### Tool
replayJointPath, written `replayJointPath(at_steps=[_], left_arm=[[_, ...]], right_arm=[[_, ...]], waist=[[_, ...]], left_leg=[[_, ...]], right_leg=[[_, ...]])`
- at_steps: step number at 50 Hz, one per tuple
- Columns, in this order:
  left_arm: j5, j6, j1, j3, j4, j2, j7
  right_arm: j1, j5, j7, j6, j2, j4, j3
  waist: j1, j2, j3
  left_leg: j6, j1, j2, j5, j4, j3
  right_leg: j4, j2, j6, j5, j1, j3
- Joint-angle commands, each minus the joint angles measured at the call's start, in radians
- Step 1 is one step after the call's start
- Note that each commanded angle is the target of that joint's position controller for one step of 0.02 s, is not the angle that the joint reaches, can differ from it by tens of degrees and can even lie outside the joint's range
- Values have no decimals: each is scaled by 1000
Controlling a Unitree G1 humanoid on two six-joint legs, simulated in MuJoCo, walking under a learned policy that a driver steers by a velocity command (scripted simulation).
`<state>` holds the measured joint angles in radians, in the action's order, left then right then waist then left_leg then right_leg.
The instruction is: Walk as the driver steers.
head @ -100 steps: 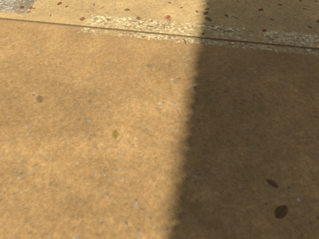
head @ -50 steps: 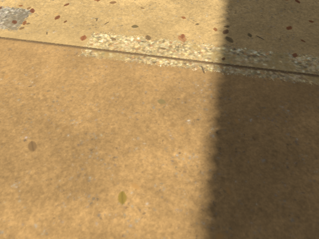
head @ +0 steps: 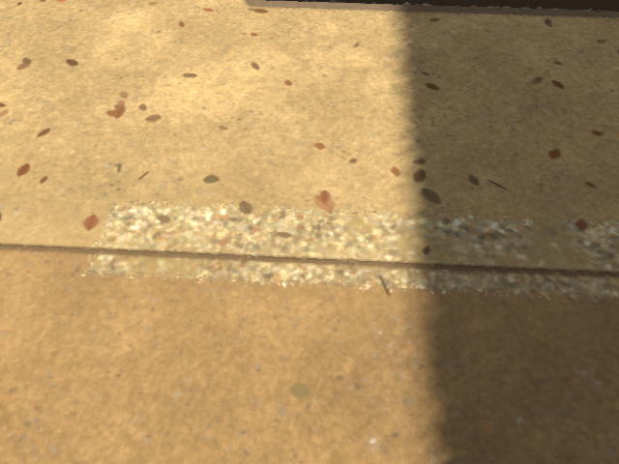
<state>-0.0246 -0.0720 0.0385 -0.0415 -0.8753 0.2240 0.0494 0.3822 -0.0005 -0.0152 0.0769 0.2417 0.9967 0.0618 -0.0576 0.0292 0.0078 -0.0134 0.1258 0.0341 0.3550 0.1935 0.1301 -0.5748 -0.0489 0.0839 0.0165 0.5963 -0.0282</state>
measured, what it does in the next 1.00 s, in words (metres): walks ahead, turning right: right foot, then left foot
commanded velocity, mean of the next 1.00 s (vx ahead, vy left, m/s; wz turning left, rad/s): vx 0.20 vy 0.00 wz -0.36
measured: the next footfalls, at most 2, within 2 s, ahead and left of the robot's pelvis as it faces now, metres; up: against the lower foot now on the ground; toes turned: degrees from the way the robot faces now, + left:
right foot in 0.06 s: +0.20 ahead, -0.11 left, +0.00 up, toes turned -4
left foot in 0.52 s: +0.45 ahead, +0.02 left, +0.00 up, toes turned -23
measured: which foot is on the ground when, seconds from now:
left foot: down 0.00-0.04, up 0.06-0.50, down 0.52-1.00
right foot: up 0.00-0.04, down 0.06-0.52, up 0.54-0.84, down 0.86-1.00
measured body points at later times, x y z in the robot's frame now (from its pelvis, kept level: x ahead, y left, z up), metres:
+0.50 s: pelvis +0.25 -0.03 +0.00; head +0.28 -0.05 +0.45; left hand +0.39 +0.24 -0.12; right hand +0.39 -0.33 -0.08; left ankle +0.41 +0.04 -0.72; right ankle +0.17 -0.11 -0.73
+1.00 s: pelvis +0.30 -0.06 +0.00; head +0.30 -0.07 +0.45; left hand +0.50 +0.14 -0.11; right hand +0.31 -0.34 -0.12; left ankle +0.41 +0.04 -0.73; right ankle +0.25 -0.17 -0.73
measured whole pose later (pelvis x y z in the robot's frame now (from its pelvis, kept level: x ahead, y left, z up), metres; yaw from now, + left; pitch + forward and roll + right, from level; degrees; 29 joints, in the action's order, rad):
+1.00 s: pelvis +0.30 -0.06 +0.00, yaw -22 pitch -1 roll +0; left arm 0.03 0.01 0.24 -0.03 -0.82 0.22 -0.01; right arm 0.19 0.02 -0.01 0.02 0.25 0.83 0.03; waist -0.03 -0.03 0.01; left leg 0.01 -0.32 0.00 0.15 0.48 -0.01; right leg -0.54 0.01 0.00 0.31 0.22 0.04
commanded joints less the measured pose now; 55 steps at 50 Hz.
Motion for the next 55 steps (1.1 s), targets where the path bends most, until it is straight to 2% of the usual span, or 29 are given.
replayJointPath(at_steps=[1,2,3,4,5,6,7,9,11,14,20,24,25,26,27,28,29,30,32,36,39,42,43,44,45,46,47,50,55], left_arm=[[2,-15,13,-43,72,127,13],[1,-13,170,-73,29,176,8],[7,-5,342,-104,2,267,-8],[3,-7,364,-110,5,329,-9],[6,-9,390,-88,-1,247,-12],[8,-13,331,-77,12,201,-18],[8,-16,252,-67,39,171,-18],[23,-16,149,-49,79,129,-20],[23,-13,144,-54,89,158,-30],[21,-3,186,-70,90,212,-52],[-1,50,249,-70,88,199,-83],[4,65,190,-68,129,184,-97],[8,65,176,-60,143,162,-96],[26,59,191,-41,166,109,-95],[17,52,380,-32,156,73,-92],[13,55,450,-44,125,175,-83],[5,73,358,-63,115,237,-86],[8,93,288,-66,121,231,-94],[13,119,250,-61,136,193,-98],[20,109,253,-31,133,104,-92],[21,104,216,-30,136,125,-86],[25,102,241,-34,113,127,-74],[38,101,231,-35,123,146,-74],[52,100,236,-40,136,194,-79],[49,98,201,-41,115,204,-75],[51,86,153,-22,136,132,-67],[59,74,144,-14,128,106,-65],[48,48,172,-13,105,123,-64],[35,42,216,-11,74,119,-73]], right_arm=[[-22,-3,-15,-10,182,-49,39],[-37,-2,-19,-18,179,-63,35],[-33,11,-22,-11,166,-95,24],[64,29,3,25,10,-126,-25],[-25,-15,18,68,97,-133,-9],[-115,-44,24,90,142,-166,2],[-154,-35,17,97,146,-173,4],[-164,0,3,77,154,-182,23],[-142,11,-6,50,126,-196,25],[-208,21,-19,27,95,-233,19],[-378,4,-2,11,93,-303,10],[-321,11,6,29,150,-301,27],[-263,21,4,38,165,-289,30],[-201,44,-6,39,216,-289,37],[-184,68,-9,22,235,-292,36],[-187,28,-5,7,184,-296,32],[-231,13,-4,-1,123,-322,15],[-256,18,-1,-15,112,-323,6],[-303,24,2,-36,122,-319,-1],[-309,23,3,-47,129,-298,2],[-272,13,1,-53,156,-279,9],[-262,-1,-1,-62,149,-265,2],[-226,-2,1,-58,134,-249,-4],[-218,12,7,-51,108,-252,-14],[-197,19,11,-42,58,-260,-20],[-243,30,8,-41,86,-253,-17],[-257,28,8,-41,90,-248,-13],[-212,22,-2,-50,109,-211,-6],[-200,16,-2,-45,96,-166,-5]], waist=[[86,-137,-27],[162,-114,-111],[216,11,-222],[114,238,-329],[173,149,-352],[171,113,-212],[133,4,-146],[57,-33,-65],[23,-19,-44],[33,13,-39],[98,72,-87],[50,92,-94],[22,73,-127],[19,-46,-230],[99,-305,-323],[105,-280,-366],[69,-162,-262],[61,-98,-200],[80,-115,-109],[80,-189,-119],[51,-204,-138],[80,-182,-98],[79,-154,-85],[64,-53,-85],[5,144,-67],[30,126,-26],[29,118,-5],[28,84,30],[42,3,21]], left_leg=[[-103,10,-294,-1033,246,-12],[-71,-64,-249,-1059,456,24],[-28,-331,-202,-755,787,38],[32,-767,24,161,1116,-66],[4,-888,-3,199,1222,-238],[-20,-962,-56,114,1205,-233],[-27,-915,-103,25,1126,-225],[-4,-768,-144,-29,1002,-219],[33,-702,-139,-16,915,-199],[69,-673,-83,-158,709,-156],[70,-593,4,-378,386,-183],[36,-529,-7,-331,237,-228],[5,-416,-51,-475,168,-226],[-67,-194,-225,-800,213,-359],[-283,52,-458,-1111,247,-658],[-338,25,-517,-865,220,-788],[-293,-58,-431,-711,213,-661],[-246,-148,-362,-586,192,-559],[-215,-331,-281,-439,131,-451],[-207,-394,-208,-413,100,-324],[-220,-357,-239,-304,102,-360],[-166,-438,-213,-106,115,-348],[-112,-491,-193,-35,126,-334],[-50,-556,-143,16,219,-271],[7,-482,-42,-6,261,-140],[32,-400,-46,-85,278,-146],[34,-368,-49,-141,269,-152],[20,-329,-68,-185,262,-172],[14,-333,-72,-244,259,-176]], right_leg=[[0,74,53,111,-125,-74],[45,116,83,75,-341,-81],[54,-52,156,66,-659,188],[175,-286,347,213,-984,748],[272,-281,327,286,-1014,820],[280,-246,276,222,-908,668],[291,-204,242,134,-754,549],[331,-147,220,-96,-499,417],[326,-128,223,-353,-387,336],[296,-66,187,-536,-308,234],[202,-29,87,-314,-365,296],[63,-36,64,-191,-457,437],[-26,6,34,-143,-439,413],[-241,81,-10,68,-327,327],[-479,233,-70,710,-91,241],[-622,149,-98,715,-30,239],[-690,121,-128,640,2,221],[-698,105,-144,576,8,191],[-639,82,-157,496,-59,164],[-321,62,-158,444,-228,69],[-149,51,-139,367,-294,61],[99,69,-83,207,-429,26],[147,33,-52,160,-482,71],[185,-89,-3,128,-522,201],[221,-142,51,258,-361,258],[268,-118,43,397,-262,258],[271,-87,9,455,-237,232],[251,-43,-34,408,-212,188],[195,-18,-34,266,-276,156]])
